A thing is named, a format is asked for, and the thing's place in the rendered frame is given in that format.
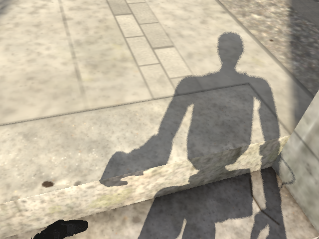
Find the left robot hand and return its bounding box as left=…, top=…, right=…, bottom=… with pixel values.
left=31, top=219, right=89, bottom=239

